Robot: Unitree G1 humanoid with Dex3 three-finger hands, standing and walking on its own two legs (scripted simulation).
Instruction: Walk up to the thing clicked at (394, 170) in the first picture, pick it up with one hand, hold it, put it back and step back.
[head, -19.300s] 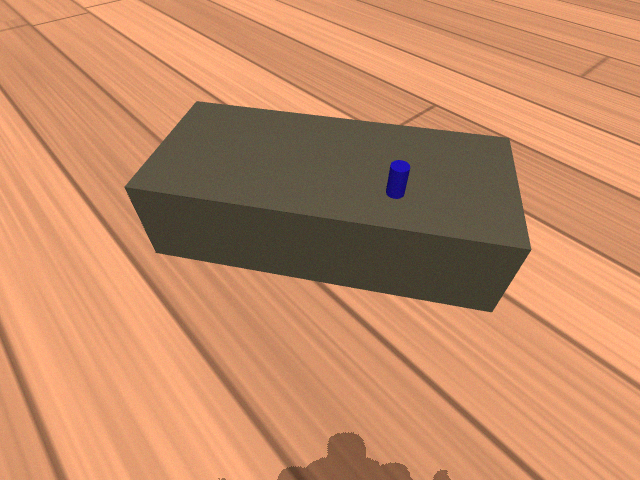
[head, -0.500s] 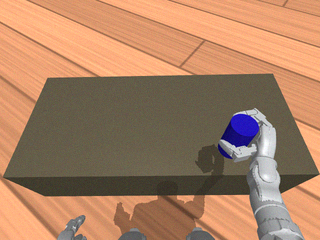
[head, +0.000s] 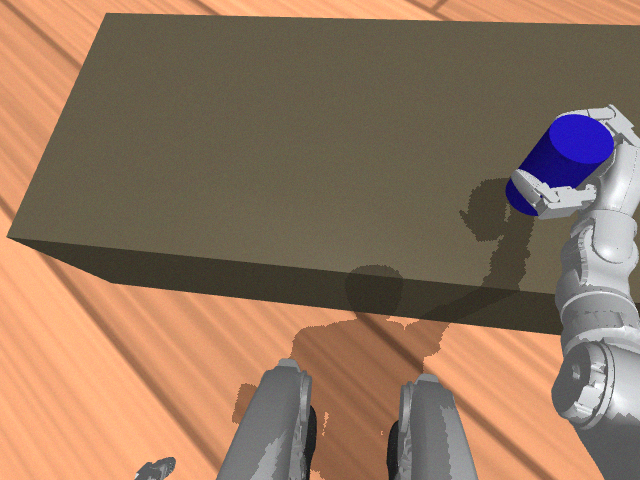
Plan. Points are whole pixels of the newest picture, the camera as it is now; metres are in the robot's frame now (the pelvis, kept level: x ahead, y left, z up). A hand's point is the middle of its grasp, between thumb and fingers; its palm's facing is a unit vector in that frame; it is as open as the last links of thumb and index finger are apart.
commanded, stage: crouch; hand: right
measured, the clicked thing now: (552, 169) +0.49 -0.22 +0.00
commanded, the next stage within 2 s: lower in 0.66 s
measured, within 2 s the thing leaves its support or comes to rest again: rests again in 1.92 s
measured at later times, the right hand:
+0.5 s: hand (542, 161) +0.54 -0.24 -0.05, palm faces +0.29 +0.96 +0.00, open 9.8 cm
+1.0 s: hand (529, 172) +0.55 -0.24 -0.11, palm faces +0.28 +0.96 -0.01, open 9.8 cm
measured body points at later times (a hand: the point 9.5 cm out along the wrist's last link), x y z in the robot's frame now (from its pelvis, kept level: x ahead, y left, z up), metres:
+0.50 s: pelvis -0.02 +0.00 -0.07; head +0.20 -0.03 +0.32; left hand +0.02 +0.27 -0.18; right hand +0.52 -0.29 -0.05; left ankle +0.05 +0.12 -0.56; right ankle +0.03 -0.12 -0.56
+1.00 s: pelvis -0.03 +0.00 -0.11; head +0.21 -0.04 +0.26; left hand +0.00 +0.27 -0.22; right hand +0.53 -0.29 -0.10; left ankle +0.05 +0.12 -0.56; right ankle +0.03 -0.12 -0.56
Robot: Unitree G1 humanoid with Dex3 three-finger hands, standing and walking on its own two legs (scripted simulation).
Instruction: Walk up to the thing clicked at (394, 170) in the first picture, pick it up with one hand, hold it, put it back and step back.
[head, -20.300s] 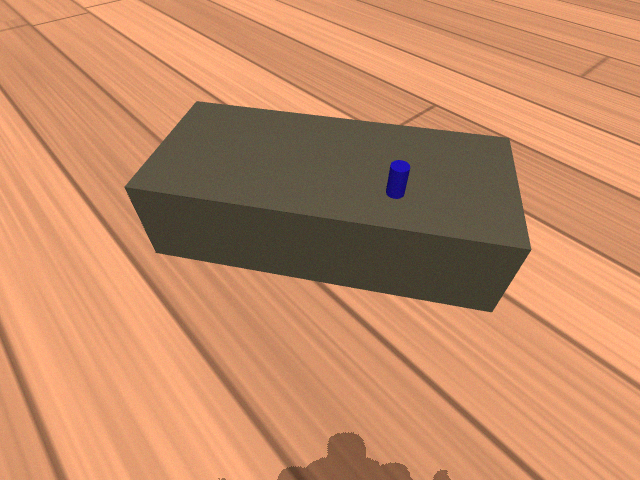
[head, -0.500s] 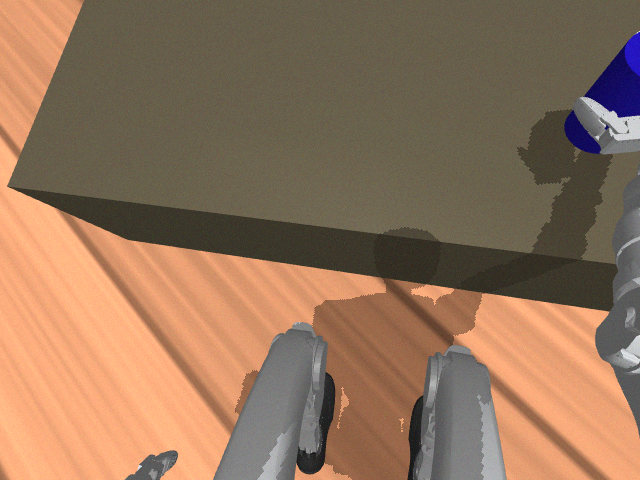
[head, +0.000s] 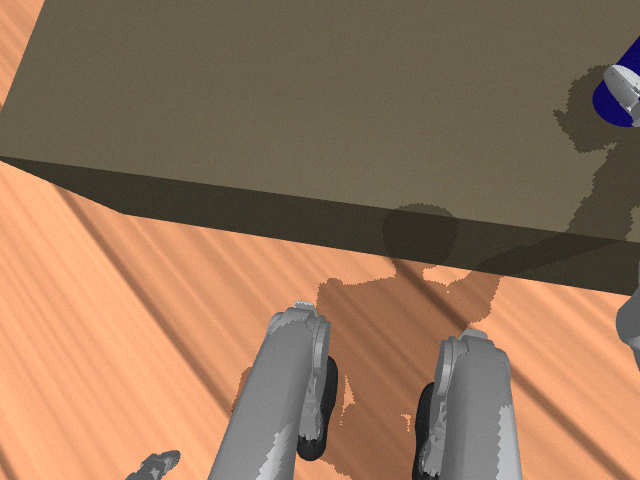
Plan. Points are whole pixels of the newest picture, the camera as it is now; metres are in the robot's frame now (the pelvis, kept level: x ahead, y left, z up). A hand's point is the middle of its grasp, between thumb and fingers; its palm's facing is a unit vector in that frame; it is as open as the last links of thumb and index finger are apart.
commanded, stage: lower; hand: right
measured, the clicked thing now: out of the picture +0.57 -0.26 +0.00
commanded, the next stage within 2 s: loosen in 1.00 s
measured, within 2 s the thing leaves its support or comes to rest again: rests again in 0.92 s
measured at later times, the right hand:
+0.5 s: hand out of the picture +0.58 -0.26 -0.04, palm faces +0.32 +0.95 -0.02, open 9.8 cm
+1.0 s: hand (632, 87) +0.59 -0.27 -0.06, palm faces +0.32 +0.95 -0.02, open 9.8 cm
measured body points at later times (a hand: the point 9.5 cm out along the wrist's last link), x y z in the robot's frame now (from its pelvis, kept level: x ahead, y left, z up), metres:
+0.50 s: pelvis -0.01 +0.00 -0.06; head +0.24 -0.04 +0.31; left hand +0.01 +0.28 -0.16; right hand +0.56 -0.31 -0.04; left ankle +0.08 +0.12 -0.45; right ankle +0.06 -0.11 -0.45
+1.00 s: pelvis -0.02 +0.00 -0.08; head +0.24 -0.05 +0.28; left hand +0.00 +0.28 -0.18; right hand +0.56 -0.32 -0.06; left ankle +0.08 +0.12 -0.45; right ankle +0.06 -0.11 -0.45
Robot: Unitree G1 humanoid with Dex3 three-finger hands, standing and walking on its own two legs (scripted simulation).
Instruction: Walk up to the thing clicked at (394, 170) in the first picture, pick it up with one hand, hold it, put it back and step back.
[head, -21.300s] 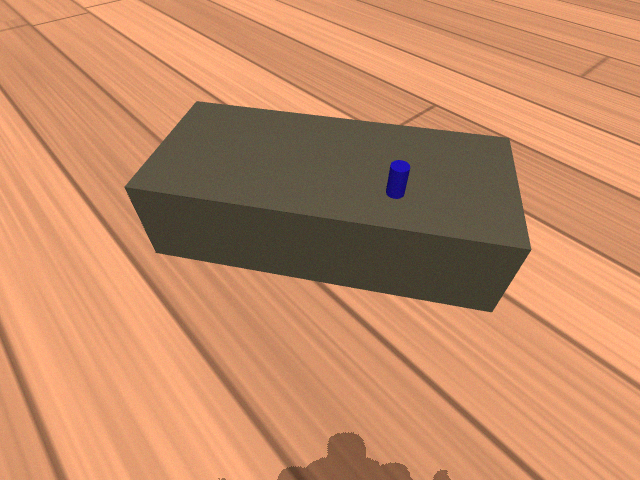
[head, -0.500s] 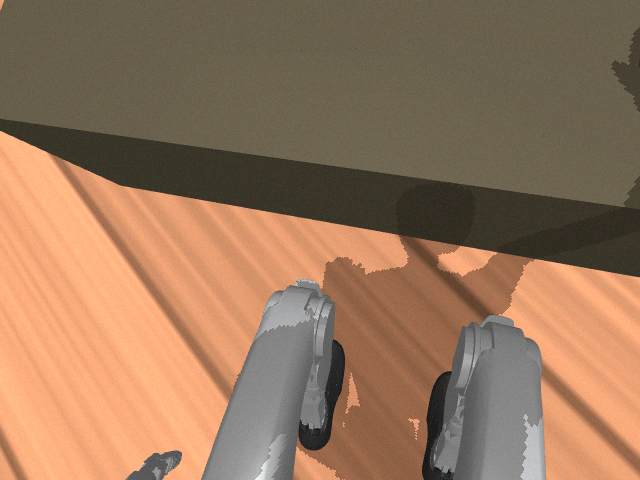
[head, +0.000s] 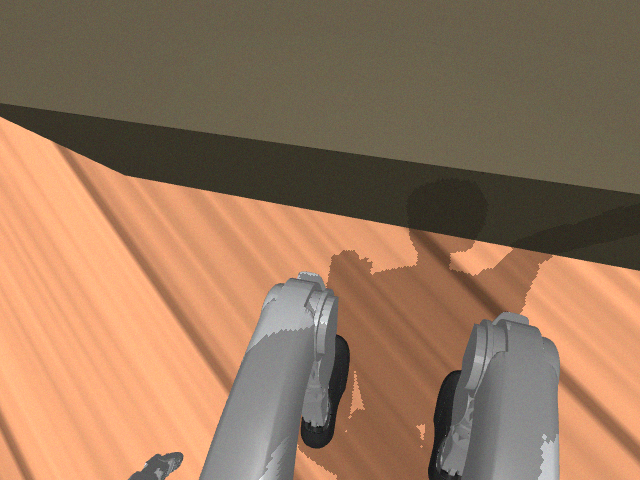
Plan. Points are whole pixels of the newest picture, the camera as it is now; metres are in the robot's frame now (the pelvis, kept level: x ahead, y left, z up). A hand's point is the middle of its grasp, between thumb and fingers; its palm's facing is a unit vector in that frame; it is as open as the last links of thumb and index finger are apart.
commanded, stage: loosen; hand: right
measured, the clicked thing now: out of the picture +0.59 -0.28 +0.01
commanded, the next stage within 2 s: lower in 0.24 s
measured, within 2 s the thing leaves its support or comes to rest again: neither
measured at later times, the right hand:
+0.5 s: hand out of the picture +0.60 -0.29 +0.02, palm faces +0.33 +0.94 -0.03, open 9.6 cm
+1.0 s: hand out of the picture +0.60 -0.29 +0.02, palm faces +0.31 +0.95 -0.03, open 9.6 cm
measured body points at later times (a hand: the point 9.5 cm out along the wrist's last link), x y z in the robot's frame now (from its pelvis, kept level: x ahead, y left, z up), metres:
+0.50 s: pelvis +0.00 +0.00 -0.01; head +0.26 -0.06 +0.36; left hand +0.03 +0.27 -0.10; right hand +0.57 -0.34 +0.02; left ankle +0.10 +0.12 -0.37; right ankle +0.07 -0.12 -0.37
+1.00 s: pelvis +0.00 +0.00 -0.02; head +0.25 -0.06 +0.35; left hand +0.03 +0.27 -0.11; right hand +0.57 -0.34 +0.02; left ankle +0.10 +0.12 -0.37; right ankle +0.07 -0.12 -0.37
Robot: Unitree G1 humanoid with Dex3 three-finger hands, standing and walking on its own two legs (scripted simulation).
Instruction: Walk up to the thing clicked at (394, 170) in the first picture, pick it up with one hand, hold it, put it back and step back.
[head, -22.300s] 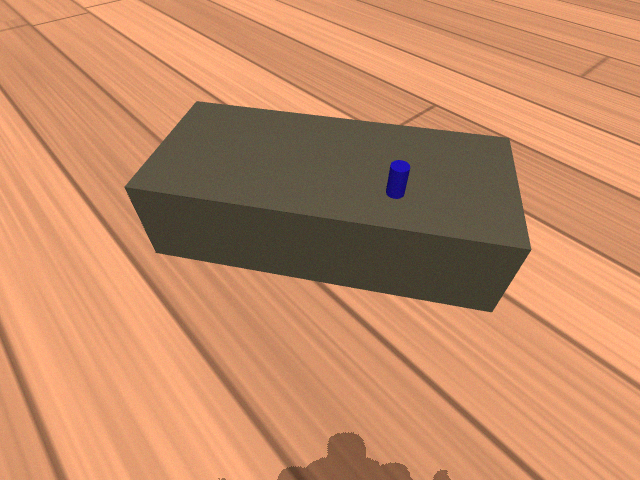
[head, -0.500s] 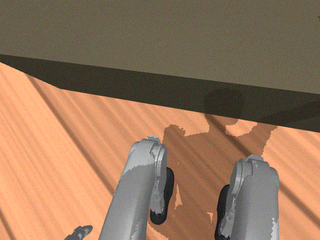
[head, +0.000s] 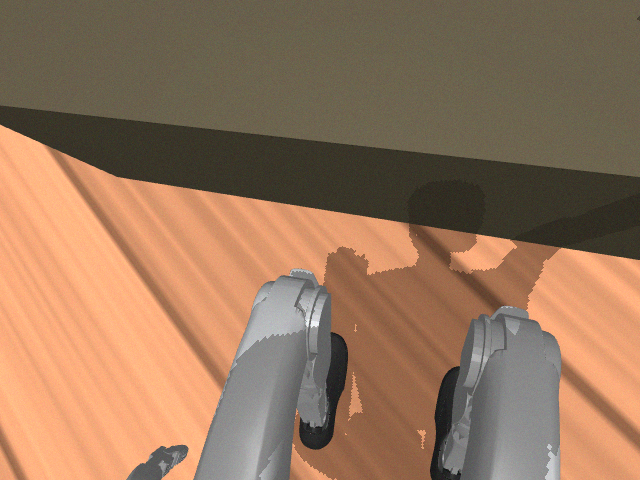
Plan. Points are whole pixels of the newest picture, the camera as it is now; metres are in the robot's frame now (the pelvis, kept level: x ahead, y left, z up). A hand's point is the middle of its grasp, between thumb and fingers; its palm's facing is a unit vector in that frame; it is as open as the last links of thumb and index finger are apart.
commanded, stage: withdraw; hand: right
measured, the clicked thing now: out of the picture +0.60 -0.29 +0.03
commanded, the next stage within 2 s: rise in 0.44 s
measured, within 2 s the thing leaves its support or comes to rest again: neither
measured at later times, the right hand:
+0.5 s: hand out of the picture +0.59 -0.35 +0.14, palm faces +0.42 +0.91 -0.05, open 14.7 cm
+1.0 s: hand out of the picture +0.59 -0.41 +0.24, palm faces +0.51 +0.79 -0.34, open 17.2 cm
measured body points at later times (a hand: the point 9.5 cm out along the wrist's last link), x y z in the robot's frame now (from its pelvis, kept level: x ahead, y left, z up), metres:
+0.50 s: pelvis +0.01 +0.00 +0.06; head +0.26 -0.06 +0.43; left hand +0.05 +0.26 -0.04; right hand +0.56 -0.40 +0.14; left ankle +0.11 +0.12 -0.35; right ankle +0.08 -0.12 -0.35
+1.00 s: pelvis +0.04 -0.01 +0.20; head +0.27 -0.07 +0.59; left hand +0.04 +0.24 +0.10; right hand +0.55 -0.45 +0.26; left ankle +0.10 +0.12 -0.35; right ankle +0.07 -0.12 -0.35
